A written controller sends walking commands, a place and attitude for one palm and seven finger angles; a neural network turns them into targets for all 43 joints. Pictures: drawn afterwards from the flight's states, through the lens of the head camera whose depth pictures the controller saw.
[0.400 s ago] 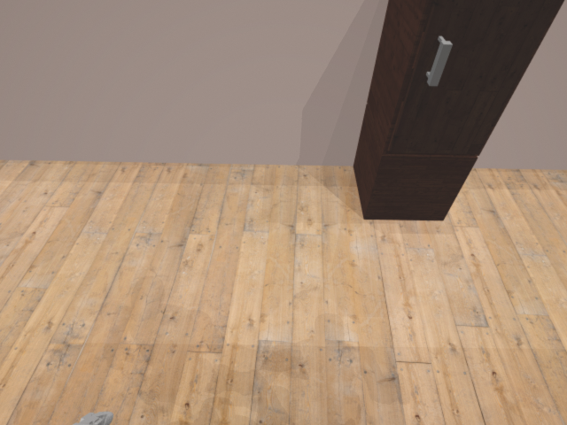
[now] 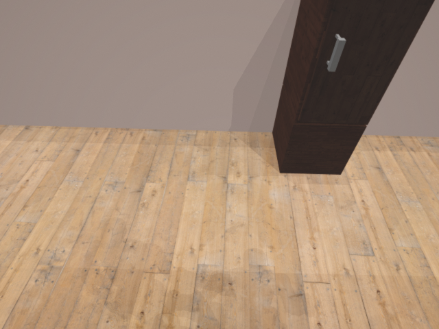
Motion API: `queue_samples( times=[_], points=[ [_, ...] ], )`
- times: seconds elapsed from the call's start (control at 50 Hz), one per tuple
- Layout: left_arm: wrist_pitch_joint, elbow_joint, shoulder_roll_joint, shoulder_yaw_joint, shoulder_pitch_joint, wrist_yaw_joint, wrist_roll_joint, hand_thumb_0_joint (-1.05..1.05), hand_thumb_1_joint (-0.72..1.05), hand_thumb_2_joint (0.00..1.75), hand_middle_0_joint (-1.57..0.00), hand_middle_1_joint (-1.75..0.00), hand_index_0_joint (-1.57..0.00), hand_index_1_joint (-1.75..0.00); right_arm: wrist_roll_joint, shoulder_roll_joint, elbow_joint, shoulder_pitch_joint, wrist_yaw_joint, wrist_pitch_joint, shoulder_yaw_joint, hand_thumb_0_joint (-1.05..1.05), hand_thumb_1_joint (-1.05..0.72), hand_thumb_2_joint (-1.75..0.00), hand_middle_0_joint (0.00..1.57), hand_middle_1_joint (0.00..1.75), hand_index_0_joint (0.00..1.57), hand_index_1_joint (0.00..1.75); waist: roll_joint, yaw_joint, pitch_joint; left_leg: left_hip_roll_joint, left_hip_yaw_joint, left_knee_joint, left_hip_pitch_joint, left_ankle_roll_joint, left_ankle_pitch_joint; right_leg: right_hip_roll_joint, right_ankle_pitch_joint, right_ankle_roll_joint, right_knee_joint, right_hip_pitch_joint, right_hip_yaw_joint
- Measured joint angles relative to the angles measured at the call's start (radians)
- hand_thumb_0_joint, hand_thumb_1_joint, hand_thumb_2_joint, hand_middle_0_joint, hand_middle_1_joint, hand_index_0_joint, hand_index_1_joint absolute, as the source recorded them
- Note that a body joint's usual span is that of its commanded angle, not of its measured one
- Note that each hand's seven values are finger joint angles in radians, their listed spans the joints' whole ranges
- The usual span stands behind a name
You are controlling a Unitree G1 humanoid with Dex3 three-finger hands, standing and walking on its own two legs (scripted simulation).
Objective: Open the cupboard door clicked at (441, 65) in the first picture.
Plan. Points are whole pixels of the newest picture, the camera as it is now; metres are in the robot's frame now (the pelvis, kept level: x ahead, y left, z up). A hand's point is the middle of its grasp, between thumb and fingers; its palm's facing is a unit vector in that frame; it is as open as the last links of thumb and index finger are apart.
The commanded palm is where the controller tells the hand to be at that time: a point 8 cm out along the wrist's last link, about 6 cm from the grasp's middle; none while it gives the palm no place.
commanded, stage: stand and wait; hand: left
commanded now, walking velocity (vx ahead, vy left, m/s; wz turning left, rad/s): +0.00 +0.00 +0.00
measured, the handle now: (334, 52) +1.12 -0.39 +0.02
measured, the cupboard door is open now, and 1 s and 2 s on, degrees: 0 0 0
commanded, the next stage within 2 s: look at it before walking up in 0.42 s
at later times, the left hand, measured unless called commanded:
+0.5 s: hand out of the picture +0.06 +0.24 -0.15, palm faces -0.03 -0.94 -0.34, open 7.4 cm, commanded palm none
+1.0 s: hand out of the picture +0.07 +0.24 -0.15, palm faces -0.03 -0.94 -0.33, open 7.4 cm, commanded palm none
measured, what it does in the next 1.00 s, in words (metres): stands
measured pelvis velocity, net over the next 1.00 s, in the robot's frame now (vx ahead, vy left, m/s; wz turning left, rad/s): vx -0.01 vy -0.01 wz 0.00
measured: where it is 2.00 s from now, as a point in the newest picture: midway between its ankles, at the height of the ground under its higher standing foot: outside the picture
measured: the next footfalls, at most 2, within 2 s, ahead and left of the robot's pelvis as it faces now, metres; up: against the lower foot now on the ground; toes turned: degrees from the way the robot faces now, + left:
left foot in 2.00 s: +0.03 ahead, +0.13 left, +0.00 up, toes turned -24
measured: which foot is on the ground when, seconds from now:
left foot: down 0.00-1.00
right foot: down 0.00-1.00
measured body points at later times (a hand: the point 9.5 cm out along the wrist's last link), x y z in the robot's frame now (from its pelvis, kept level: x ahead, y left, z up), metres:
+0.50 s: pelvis -0.01 +0.00 +0.00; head -0.01 -0.01 +0.45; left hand +0.06 +0.29 -0.13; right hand +0.06 -0.30 -0.13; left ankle +0.00 +0.12 -0.74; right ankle +0.00 -0.13 -0.74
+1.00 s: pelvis -0.01 -0.01 +0.00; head +0.00 -0.01 +0.45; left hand +0.07 +0.29 -0.13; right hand +0.08 -0.31 -0.13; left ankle +0.00 +0.12 -0.74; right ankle +0.00 -0.13 -0.74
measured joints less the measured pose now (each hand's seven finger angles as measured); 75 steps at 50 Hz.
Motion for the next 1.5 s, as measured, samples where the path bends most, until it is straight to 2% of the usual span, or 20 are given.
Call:
queue_samples(
  times=[0.42,1.2,1.3,1.42,1.5],
  points=[
    [-0.001,0.048,0.016,0.004,0.004,-0.001,-0.001,0.01,0.90,0.90,-0.20,-0.30,-0.20,-0.30,0.004,-0.013,0.068,0.040,0.003,0.001,0.001,0.00,-0.91,-0.90,0.20,0.30,0.20,0.30,0.007,-0.008,0.012,0.008,-0.001,-0.039,0.001,-0.008,0.038,0.008,0.038,-0.006,-0.037,-0.001,-0.001],
    [-0.006,0.048,0.014,0.006,-0.008,-0.002,0.001,0.01,0.90,0.90,-0.20,-0.30,-0.20,-0.30,0.006,-0.013,0.061,0.002,0.000,-0.002,0.004,0.00,-0.91,-0.90,0.20,0.30,0.20,0.30,0.008,0.002,0.019,0.017,-0.002,-0.069,0.021,-0.016,0.040,0.016,0.039,-0.014,-0.064,0.017,-0.002],
    [0.024,0.016,-0.003,0.018,0.016,0.008,0.001,0.01,0.91,0.90,-0.20,-0.30,-0.20,-0.30,0.003,0.010,0.022,-0.001,-0.015,0.012,-0.007,0.00,-0.91,-0.90,0.20,0.30,0.20,0.30,0.008,0.013,0.021,0.032,0.037,-0.013,-0.009,-0.020,0.007,0.033,0.022,-0.015,-0.005,-0.032,0.036],
    [0.056,-0.045,-0.044,0.030,0.054,-0.004,0.006,0.01,0.91,0.90,-0.20,-0.30,-0.20,-0.30,0.001,0.070,-0.050,0.022,-0.019,0.028,-0.020,0.00,-0.91,-0.90,0.20,0.30,0.20,0.30,-0.009,0.011,0.041,0.049,0.098,0.093,-0.068,-0.022,-0.048,0.054,-0.026,-0.018,0.142,-0.135,0.093],
    [0.062,-0.081,-0.077,0.042,0.074,-0.015,0.007,0.01,0.91,0.90,-0.20,-0.30,-0.20,-0.30,-0.002,0.094,-0.072,0.039,-0.016,0.034,-0.031,0.00,-0.91,-0.90,0.20,0.30,0.20,0.30,-0.005,0.021,0.067,0.074,0.143,0.176,-0.089,-0.032,-0.093,0.034,-0.126,-0.006,0.291,-0.188,0.025]
  ],
)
